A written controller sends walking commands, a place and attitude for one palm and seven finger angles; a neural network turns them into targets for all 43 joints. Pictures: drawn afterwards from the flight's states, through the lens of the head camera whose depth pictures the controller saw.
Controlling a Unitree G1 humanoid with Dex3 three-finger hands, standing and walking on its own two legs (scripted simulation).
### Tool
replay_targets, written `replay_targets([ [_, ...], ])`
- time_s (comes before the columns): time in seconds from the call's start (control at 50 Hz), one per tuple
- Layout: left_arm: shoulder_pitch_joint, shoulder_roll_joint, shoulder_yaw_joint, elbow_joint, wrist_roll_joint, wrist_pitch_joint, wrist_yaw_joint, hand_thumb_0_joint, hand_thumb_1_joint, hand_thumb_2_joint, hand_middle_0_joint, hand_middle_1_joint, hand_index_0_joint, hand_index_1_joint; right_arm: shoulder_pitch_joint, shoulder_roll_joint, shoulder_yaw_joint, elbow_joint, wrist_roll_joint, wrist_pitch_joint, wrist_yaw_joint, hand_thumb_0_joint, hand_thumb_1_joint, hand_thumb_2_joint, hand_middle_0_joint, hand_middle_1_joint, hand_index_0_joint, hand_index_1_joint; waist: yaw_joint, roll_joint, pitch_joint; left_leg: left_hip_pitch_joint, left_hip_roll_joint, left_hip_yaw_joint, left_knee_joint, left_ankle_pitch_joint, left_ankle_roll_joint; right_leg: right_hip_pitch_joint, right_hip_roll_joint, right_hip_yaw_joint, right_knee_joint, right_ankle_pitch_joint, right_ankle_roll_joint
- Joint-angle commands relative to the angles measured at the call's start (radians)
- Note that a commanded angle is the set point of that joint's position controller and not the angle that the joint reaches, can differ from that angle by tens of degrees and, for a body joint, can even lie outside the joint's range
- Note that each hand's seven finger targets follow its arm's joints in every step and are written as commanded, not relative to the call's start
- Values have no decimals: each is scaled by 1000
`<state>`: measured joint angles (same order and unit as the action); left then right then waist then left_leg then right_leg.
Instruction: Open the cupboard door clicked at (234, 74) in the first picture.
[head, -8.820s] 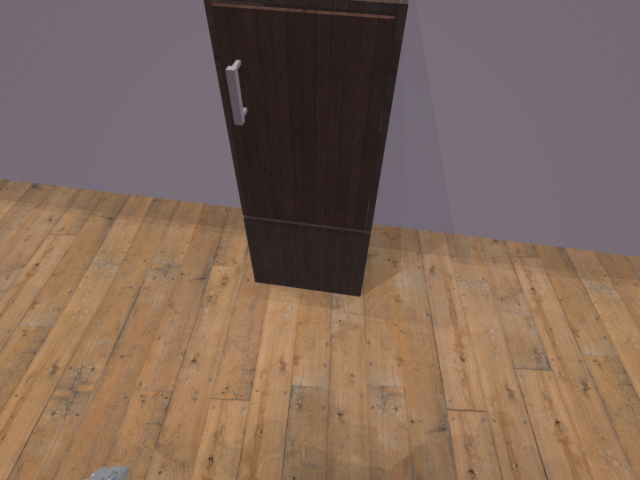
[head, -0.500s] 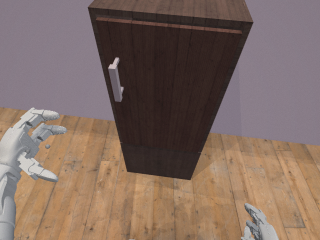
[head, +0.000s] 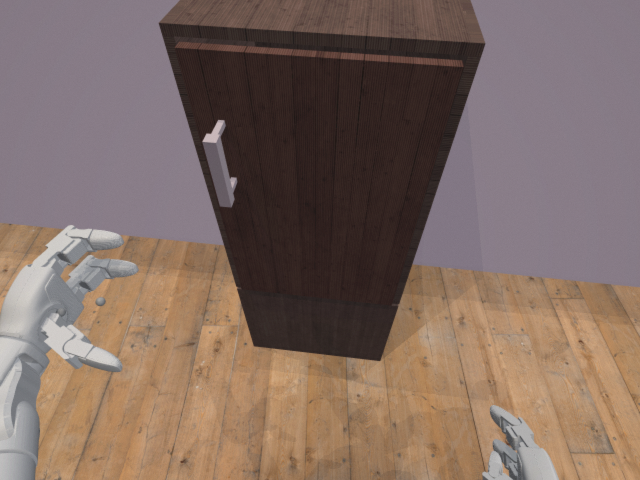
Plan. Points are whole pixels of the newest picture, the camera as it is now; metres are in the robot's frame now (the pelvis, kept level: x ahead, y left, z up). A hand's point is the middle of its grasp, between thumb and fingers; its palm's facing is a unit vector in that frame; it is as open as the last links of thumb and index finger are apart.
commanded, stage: move the hooked fingers beside the handle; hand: left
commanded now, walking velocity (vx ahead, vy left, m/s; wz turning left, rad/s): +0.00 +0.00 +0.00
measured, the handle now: (223, 164) +0.55 +0.19 +0.07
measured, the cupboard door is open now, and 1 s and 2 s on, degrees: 0 0 0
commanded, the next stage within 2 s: none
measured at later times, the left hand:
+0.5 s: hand (125, 257) +0.35 +0.27 +0.08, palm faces -0.07 -1.00 +0.00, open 14.0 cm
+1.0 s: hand (155, 220) +0.42 +0.25 +0.08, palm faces -0.09 -1.00 +0.01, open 14.0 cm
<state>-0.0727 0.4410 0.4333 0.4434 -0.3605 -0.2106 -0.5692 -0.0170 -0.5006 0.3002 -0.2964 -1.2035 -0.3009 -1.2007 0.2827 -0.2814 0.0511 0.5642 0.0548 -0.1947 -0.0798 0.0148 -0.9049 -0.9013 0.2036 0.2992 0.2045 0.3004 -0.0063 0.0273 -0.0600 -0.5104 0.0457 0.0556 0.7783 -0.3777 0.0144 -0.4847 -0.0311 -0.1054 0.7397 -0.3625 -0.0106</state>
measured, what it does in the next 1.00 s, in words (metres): stands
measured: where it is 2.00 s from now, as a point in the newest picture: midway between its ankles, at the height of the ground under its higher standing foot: outside the picture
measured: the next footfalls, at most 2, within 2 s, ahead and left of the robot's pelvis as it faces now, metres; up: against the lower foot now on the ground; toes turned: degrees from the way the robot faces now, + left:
none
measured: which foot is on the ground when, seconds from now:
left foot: down 0.00-1.00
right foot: down 0.00-1.00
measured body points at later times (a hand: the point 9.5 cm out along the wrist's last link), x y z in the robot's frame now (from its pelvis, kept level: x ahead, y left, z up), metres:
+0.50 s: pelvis +0.00 +0.00 -0.01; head +0.05 +0.00 +0.44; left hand +0.35 +0.32 +0.09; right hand +0.10 -0.27 -0.10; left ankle +0.01 +0.11 -0.71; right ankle +0.01 -0.11 -0.71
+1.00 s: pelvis +0.00 +0.01 -0.01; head +0.07 +0.03 +0.43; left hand +0.42 +0.31 +0.08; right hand +0.07 -0.26 -0.11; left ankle +0.01 +0.11 -0.71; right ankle +0.01 -0.11 -0.71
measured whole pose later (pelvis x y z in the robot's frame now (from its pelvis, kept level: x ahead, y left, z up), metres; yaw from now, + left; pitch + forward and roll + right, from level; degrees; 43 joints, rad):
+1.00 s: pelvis +0.00 +0.01 -0.01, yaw -2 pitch +13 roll -2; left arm -0.61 0.53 0.42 0.96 -0.23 -0.30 -0.52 -0.02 -0.50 0.30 -0.30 -1.20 -0.30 -1.20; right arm 0.35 -0.29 0.05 0.59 0.04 -0.05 -0.06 0.01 -0.91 -0.90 0.20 0.30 0.21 0.30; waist -0.08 0.00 -0.08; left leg -0.68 0.05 0.08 0.86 -0.40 0.03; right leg -0.65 -0.03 -0.08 0.80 -0.37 0.01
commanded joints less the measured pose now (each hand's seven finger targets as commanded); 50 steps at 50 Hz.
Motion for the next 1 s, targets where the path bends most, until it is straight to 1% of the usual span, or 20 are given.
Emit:
replay_targets([
  [0.0, -224, 276, 95, -187, -30, -61, 0, 0, -500, 300, -300, -1200, -300, -1200, -39, -149, -66, -139, 2, -57, -16, 0, -900, -900, 200, 300, 200, 300, 1, 42, -218, 123, -45, -59, -109, 216, 12, 74, 43, 63, -105, 206, -11],
  [0.04, -335, 292, 87, -141, -25, -61, 2, 0, -500, 300, -300, -1200, -300, -1200, -31, -155, -64, -120, 4, -49, -26, 0, -900, -900, 200, 300, 200, 300, -29, 17, -171, 95, -44, -57, -100, 171, 13, 37, 42, 72, -116, 164, -4],
  [0.06, -385, 322, 99, -120, -20, -66, 2, 0, -500, 300, -300, -1200, -300, -1200, -25, -159, -63, -112, 0, -44, -30, 0, -900, -900, 200, 300, 200, 300, -29, 6, -161, 78, -42, -57, -94, 150, 12, 41, 42, 84, -119, 133, -7],
  [0.08, -437, 322, 87, -106, -14, -72, -1, 0, -500, 300, -300, -1200, -300, -1200, -29, -158, -60, -110, 2, -43, -32, 0, -900, -900, 200, 300, 200, 300, -39, 22, -171, 78, -45, -58, -94, 139, 13, 35, 40, 90, -121, 119, -5],
  [0.16, -510, 359, 91, -40, 1, -95, -15, 0, -500, 300, -300, -1200, -300, -1200, -11, -162, -62, -95, -1, -37, -38, 0, -900, -900, 200, 300, 200, 300, -35, 39, -241, 90, -45, -58, -74, 184, 15, 63, 38, 98, -99, 170, -10],
  [0.22, -542, 364, 81, 33, 10, -95, -33, 0, -500, 300, -300, -1200, -300, -1200, -6, -163, -61, -90, 2, -28, -35, 0, -900, -900, 200, 300, 200, 300, -34, 76, -247, 75, -47, -54, -69, 180, 14, 49, 35, 99, -92, 175, -10],
  [0.28, -514, 387, 109, 94, 4, -91, -42, 0, -500, 300, -300, -1200, -300, -1200, 12, -168, -66, -96, 1, -17, -27, 0, -900, -900, 200, 300, 200, 300, -18, 28, -278, 56, -46, -52, -62, 219, 16, 86, 35, 102, -79, 230, -9],
  [0.32, -516, 393, 111, 94, 9, -91, -42, 0, -500, 300, -300, -1200, -300, -1200, 15, -169, -69, -104, 1, -11, -21, 0, -900, -900, 200, 300, 200, 300, -11, 68, -285, 59, -47, -52, -65, 227, 14, 71, 36, 92, -70, 237, -11],
  [0.36, -551, 370, 88, 91, 3, -92, -40, 0, -500, 300, -300, -1200, -300, -1200, 22, -170, -70, -110, 0, -3, -18, 0, -900, -900, 200, 300, 200, 300, -19, 36, -272, 59, -45, -54, -62, 234, 17, 61, 43, 87, -64, 244, -14],
  [0.38, -547, 384, 103, 96, 7, -95, -36, 0, -500, 300, -300, -1200, -300, -1200, 34, -172, -74, -110, 1, 2, -15, 0, -900, -900, 200, 300, 200, 300, -18, 24, -299, 64, -45, -53, -64, 245, 18, 68, 45, 86, -61, 259, -10],
  [0.4, -530, 385, 107, 108, 10, -94, -32, 0, -500, 300, -300, -1200, -300, -1200, 38, -173, -75, -111, 1, 7, -13, 0, -900, -900, 200, 300, 200, 300, -13, 40, -300, 61, -45, -52, -65, 255, 16, 69, 44, 84, -59, 272, -11],
  [0.56, -665, 410, 108, 139, 29, -124, -11, 0, -500, 300, -300, -1200, -300, -1200, 73, -179, -79, -96, -5, 39, -12, 0, -900, -900, 200, 300, 200, 300, -38, 36, -299, 57, -38, -55, -62, 236, 17, 32, 53, 78, -49, 238, -14],
  [0.6, -726, 386, 72, 148, 42, -133, -12, 0, -500, 300, -300, -1200, -300, -1200, 75, -175, -76, -89, -4, 44, -11, 0, -900, -900, 200, 300, 200, 300, -51, 95, -309, 81, -38, -60, -64, 230, 14, -4, 54, 73, -47, 224, -14],
  [0.62, -729, 400, 84, 159, 48, -139, -6, 0, -500, 300, -300, -1200, -300, -1200, 84, -177, -80, -82, -6, 47, -11, 0, -900, -900, 200, 300, 200, 300, -49, 78, -319, 94, -34, -70, -64, 240, 14, -13, 57, 66, -44, 221, -16],
  [0.66, -756, 356, 42, 171, 44, -140, -5, 0, -500, 300, -300, -1200, -300, -1200, 88, -175, -77, -83, -6, 52, -11, 0, -900, -900, 200, 300, 200, 300, -57, 84, -315, 105, -33, -70, -59, 250, 13, -33, 60, 63, -41, 223, -19],
  [0.72, -798, 362, 37, 243, 64, -132, 7, 0, -500, 300, -300, -1200, -300, -1200, 103, -179, -78, -66, -6, 67, -9, 0, -900, -900, 200, 300, 200, 300, -69, 65, -306, 93, -29, -75, -59, 241, 11, -58, 58, 58, -42, 214, -14],
  [0.76, -822, 400, 65, 268, 72, -135, 18, 0, -500, 300, -300, -1200, -300, -1200, 113, -186, -78, -63, -12, 75, -7, 0, -900, -900, 200, 300, 200, 300, -61, 62, -325, 89, -29, -78, -49, 262, 11, -50, 59, 59, -29, 228, -20],
  [0.86, -864, 373, 39, 249, 92, -157, 45, 0, -500, 300, -300, -1200, -300, -1200, 130, -181, -82, -69, -18, 95, 6, 0, -900, -900, 200, 300, 200, 300, -61, 103, -396, 157, -19, -94, -35, 366, 1, -78, 61, 50, -7, 261, -20],
  [0.94, -905, 386, 45, 344, 107, -148, 60, 0, -500, 300, -300, -1200, -300, -1200, 137, -183, -79, -59, -17, 117, 9, 0, -900, -900, 200, 300, 200, 300, -75, 62, -339, 81, -20, -82, -38, 291, 6, -82, 59, 53, -15, 237, -13],
  [0.98, -908, 433, 80, 359, 118, -156, 67, 0, -500, 300, -300, -1200, -300, -1200, 150, -188, -81, -60, -19, 128, 8, 0, -900, -900, 200, 300, 200, 300, -68, 58, -374, 86, -20, -79, -30, 328, 8, -60, 61, 57, -7, 269, -13],
])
